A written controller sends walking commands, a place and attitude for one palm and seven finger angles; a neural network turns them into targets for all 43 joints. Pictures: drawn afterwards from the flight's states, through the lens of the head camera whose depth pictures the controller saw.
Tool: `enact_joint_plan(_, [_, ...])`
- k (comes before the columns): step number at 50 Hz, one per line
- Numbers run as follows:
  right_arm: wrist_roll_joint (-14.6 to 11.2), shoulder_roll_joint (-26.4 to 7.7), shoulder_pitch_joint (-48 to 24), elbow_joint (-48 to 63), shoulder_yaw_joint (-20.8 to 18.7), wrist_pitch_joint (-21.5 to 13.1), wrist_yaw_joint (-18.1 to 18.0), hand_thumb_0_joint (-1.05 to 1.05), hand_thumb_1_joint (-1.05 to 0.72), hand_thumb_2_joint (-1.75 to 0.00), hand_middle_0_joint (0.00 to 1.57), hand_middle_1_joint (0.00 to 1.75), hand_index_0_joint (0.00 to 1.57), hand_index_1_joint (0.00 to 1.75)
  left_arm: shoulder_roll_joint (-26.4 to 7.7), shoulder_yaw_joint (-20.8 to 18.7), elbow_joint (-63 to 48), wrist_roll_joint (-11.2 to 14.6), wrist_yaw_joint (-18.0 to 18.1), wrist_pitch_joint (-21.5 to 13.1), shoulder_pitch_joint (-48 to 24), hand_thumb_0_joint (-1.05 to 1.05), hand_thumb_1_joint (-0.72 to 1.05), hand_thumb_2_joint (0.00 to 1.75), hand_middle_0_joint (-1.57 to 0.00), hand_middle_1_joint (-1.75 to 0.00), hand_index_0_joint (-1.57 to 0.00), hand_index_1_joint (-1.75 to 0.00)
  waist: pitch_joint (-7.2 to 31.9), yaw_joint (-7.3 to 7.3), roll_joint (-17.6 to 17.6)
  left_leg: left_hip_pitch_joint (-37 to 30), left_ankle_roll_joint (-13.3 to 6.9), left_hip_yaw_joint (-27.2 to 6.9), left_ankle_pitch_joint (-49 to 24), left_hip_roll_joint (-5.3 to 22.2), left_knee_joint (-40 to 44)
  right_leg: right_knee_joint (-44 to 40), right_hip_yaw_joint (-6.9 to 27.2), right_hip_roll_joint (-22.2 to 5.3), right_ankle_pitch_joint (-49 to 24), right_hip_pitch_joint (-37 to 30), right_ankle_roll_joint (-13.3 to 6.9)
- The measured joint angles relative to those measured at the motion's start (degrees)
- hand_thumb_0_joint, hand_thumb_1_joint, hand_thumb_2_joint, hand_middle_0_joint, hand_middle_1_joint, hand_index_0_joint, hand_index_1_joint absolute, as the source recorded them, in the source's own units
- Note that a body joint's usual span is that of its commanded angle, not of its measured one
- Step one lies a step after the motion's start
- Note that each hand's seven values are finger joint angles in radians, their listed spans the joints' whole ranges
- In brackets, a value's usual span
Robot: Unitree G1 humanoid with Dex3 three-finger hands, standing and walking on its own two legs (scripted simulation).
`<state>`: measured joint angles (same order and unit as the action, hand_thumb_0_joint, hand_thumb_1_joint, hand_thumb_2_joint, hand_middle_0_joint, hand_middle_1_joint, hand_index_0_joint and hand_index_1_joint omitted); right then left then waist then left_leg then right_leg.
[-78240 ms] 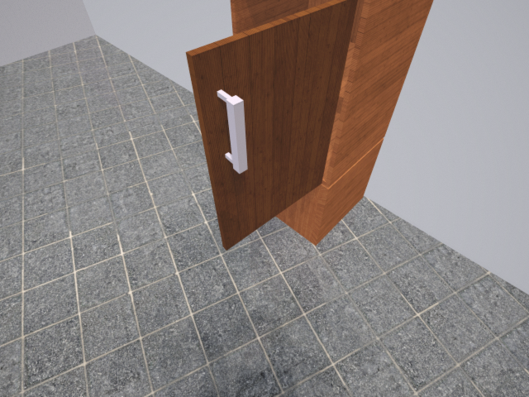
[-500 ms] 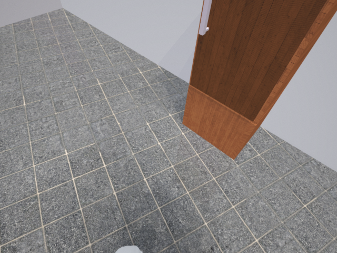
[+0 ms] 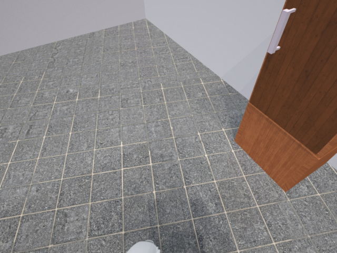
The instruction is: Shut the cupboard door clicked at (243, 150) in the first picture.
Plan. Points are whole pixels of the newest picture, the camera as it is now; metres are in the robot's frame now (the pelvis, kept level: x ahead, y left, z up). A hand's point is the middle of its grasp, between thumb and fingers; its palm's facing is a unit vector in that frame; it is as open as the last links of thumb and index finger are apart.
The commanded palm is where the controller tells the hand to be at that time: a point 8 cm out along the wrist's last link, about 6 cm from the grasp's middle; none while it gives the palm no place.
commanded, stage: walk to a spot facing it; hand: left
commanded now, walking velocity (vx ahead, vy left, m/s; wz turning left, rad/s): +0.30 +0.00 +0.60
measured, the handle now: (281, 31) +0.91 -0.43 +0.08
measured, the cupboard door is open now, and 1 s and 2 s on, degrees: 1 1 1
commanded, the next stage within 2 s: turn to face it in 0.66 s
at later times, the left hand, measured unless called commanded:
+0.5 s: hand out of the picture +0.05 +0.28 -0.19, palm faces +0.34 -0.91 -0.21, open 7.4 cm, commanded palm none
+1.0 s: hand (91, 175) +0.39 +0.30 -0.17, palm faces +0.21 -0.96 -0.21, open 7.3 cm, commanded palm none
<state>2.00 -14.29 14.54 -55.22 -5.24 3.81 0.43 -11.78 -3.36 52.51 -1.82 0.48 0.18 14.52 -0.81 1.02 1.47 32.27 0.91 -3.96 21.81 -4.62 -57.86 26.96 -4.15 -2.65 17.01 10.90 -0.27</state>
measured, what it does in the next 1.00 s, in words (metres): walks ahead: left foot, then right foot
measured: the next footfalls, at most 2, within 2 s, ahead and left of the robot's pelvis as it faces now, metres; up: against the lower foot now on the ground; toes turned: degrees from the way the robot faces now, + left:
left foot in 0.34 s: +0.18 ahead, +0.19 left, +0.00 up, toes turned +23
right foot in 0.86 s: +0.47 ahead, +0.05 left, +0.00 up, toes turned +10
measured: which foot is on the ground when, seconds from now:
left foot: up 0.00-0.32, down 0.34-0.88, up 0.90-1.00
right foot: down 0.00-0.36, up 0.38-0.84, down 0.86-1.00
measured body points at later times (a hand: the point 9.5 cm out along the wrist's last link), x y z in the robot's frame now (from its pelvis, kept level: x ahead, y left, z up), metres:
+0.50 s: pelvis +0.13 +0.09 -0.01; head +0.17 +0.12 +0.43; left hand +0.03 +0.33 -0.17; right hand +0.31 -0.10 -0.14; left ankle +0.14 +0.17 -0.74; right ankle +0.12 -0.07 -0.65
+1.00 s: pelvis +0.34 +0.11 -0.01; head +0.39 +0.10 +0.44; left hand +0.38 +0.35 -0.15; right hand +0.35 -0.12 -0.17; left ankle +0.21 +0.20 -0.64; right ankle +0.43 +0.04 -0.74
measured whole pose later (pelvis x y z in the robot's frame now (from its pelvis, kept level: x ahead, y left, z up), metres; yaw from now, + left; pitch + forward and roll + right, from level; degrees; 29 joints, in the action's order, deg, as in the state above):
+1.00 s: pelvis +0.34 +0.11 -0.01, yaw +11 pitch -1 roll +1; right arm 0.3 -9.3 18.3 -62.2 -2.2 -0.2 -1.8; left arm -8.5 -3.1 55.0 -1.1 0.4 -1.6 9.9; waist -7.1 1.1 0.6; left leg 19.4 1.0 2.8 27.4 0.7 -67.9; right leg 30.4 -2.6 1.4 9.1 20.6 -4.1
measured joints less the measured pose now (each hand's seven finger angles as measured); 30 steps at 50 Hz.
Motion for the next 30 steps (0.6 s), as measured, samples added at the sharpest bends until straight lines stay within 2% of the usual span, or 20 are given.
enact_joint_plan(3, [0.0,-0.8,-0.6,1.2,-0.3,-0.7,1.1,0.0,-0.9,-0.9,0.2,0.3,0.2,0.3,0.9,0.1,1.9,0.1,-0.1,-0.8,2.5,0.0,0.91,0.89,-0.2,-0.3,-0.2,-0.3,-0.2,0.61,-0.6,3.6,1.0,2.6,-5.7,2.8,-8.8,-4.5,-2.1,-1.5,-0.8,-3.7,0.5])
enact_joint_plan(7, [-0.2,-1.2,-1.7,1.7,-0.3,-1.1,1.8,0.0,-0.91,-0.9,0.2,0.3,0.2,0.3,2.0,0.5,3.1,0.0,-0.2,-2.3,4.2,0.0,0.9,0.89,-0.2,-0.3,-0.2,-0.3,-1.8,0.8,-0.6,4.4,1.1,4.0,-9.0,6.3,-7.0,-7.4,-6.6,-2.8,-0.3,-7.7,1.3])
enact_joint_plan(10, [-0.3,-0.9,-3.3,1.4,0.2,-0.8,2.0,0.0,-0.91,-0.9,0.2,0.3,0.2,0.3,2.6,0.6,3.5,-0.2,-0.1,-3.2,5.4,0.0,0.9,0.89,-0.2,-0.3,-0.2,-0.3,-3.3,-0.15,-0.6,3.4,0.6,5.5,-8.3,7.8,-1.0,-7.5,-10.0,-3.7,1.4,-10.0,2.3])
enact_joint_plan(13, [-0.2,-0.3,-5.7,1.4,1.1,-0.8,2.4,0.0,-0.91,-0.9,0.2,0.3,0.2,0.3,2.7,0.6,4.0,-0.4,-0.2,-3.4,6.9,0.0,0.9,0.89,-0.2,-0.3,-0.2,-0.3,-4.7,-1.71,-1.2,0.8,-0.4,7.9,-6.6,8.3,8.1,-6.2,-12.9,-4.8,3.9,-11.9,3.7])
enact_joint_plan(15, [-0.2,0.2,-7.5,2.0,1.7,-1.5,2.6,0.0,-0.91,-0.9,0.2,0.3,0.2,0.3,2.3,0.5,4.6,-0.5,-0.4,-3.3,8.1,0.0,0.9,0.89,-0.2,-0.3,-0.2,-0.3,-5.6,-2.77,-2.0,-2.0,-1.7,9.6,-4.4,7.5,14.5,-3.9,-14.2,-6.2,6.4,-12.7,5.0])
enact_joint_plan(17, [-0.2,0.4,-8.7,3.5,2.3,-2.9,2.6,0.0,-0.91,-0.9,0.2,0.3,0.2,0.3,1.9,0.5,5.4,-0.3,-0.6,-3.0,10.0,0.0,0.9,0.89,-0.2,-0.3,-0.2,-0.3,-5.8,-3.18,-2.6,-6.5,-3.2,11.2,-4.7,5.9,21.1,2.8,-14.6,-8.5,10.1,-11.7,5.8])
enact_joint_plan(18, [0.0,0.2,-9.1,4.4,2.5,-3.9,2.5,0.0,-0.91,-0.9,0.2,0.3,0.2,0.3,1.9,0.4,5.8,0.0,-1.0,-2.5,10.7,0.0,0.9,0.89,-0.2,-0.3,-0.2,-0.3,-5.7,-2.88,-2.2,-6.9,-4.1,11.2,-10.0,5.7,22.0,10.1,-13.6,-9.6,10.9,-9.0,5.0])
enact_joint_plan(19, [-0.1,0.4,-9.5,4.9,2.5,-4.8,2.0,0.0,-0.91,-0.9,0.2,0.3,0.2,0.3,1.5,0.4,6.4,0.2,-1.3,-1.6,10.4,0.0,0.9,0.89,-0.2,-0.3,-0.2,-0.3,-6.1,-2.69,-2.3,-6.3,-4.8,11.3,-10.8,5.3,19.3,19.7,-9.9,-9.9,11.7,-5.2,4.2])
enact_joint_plan(21, [-0.4,1.4,-9.6,5.1,3.0,-5.8,1.1,0.0,-0.91,-0.9,0.2,0.3,0.2,0.3,0.4,0.1,6.8,0.3,-1.3,0.1,8.7,0.01,0.9,0.89,-0.2,-0.3,-0.2,-0.3,-6.9,-3.1,-3.2,-8.0,-5.5,11.6,-7.1,4.4,17.6,36.1,-2.4,-8.5,11.3,3.0,2.7])
enact_joint_plan(22, [-0.4,1.9,-9.1,4.9,3.3,-6.0,0.7,0.0,-0.91,-0.9,0.2,0.3,0.2,0.3,-0.1,-0.2,6.7,0.2,-1.1,0.3,7.8,0.01,0.91,0.89,-0.2,-0.3,-0.2,-0.3,-6.7,-3.2,-3.5,-9.4,-5.5,11.6,-5.9,4.1,18.5,40.8,-0.6,-7.8,9.7,6.8,2.2])
enact_joint_plan(25, [-0.4,3.2,-6.5,3.4,3.9,-6.4,-0.4,0.0,-0.9,-0.9,0.2,0.3,0.2,0.3,-0.7,-0.8,5.5,-0.3,-1.2,0.1,4.5,0.01,0.91,0.89,-0.2,-0.3,-0.2,-0.3,-5.5,-3.07,-3.4,-14.3,-5.1,11.0,-6.4,3.2,23.9,42.7,0.9,-6.8,3.9,15.0,1.8])
enact_joint_plan(30, [-0.9,4.0,-1.0,-0.2,3.3,-6.9,-1.7,-0.01,-0.93,-0.9,0.21,0.3,0.21,0.3,0.1,-0.7,3.0,-0.4,-1.5,-0.2,0.3,0.01,0.91,0.89,-0.2,-0.3,-0.19,-0.3,-2.8,-2.08,-2.9,-22.7,-5.6,10.1,-7.7,1.9,33.5,33.8,2.1,-5.8,-4.3,22.0,2.1])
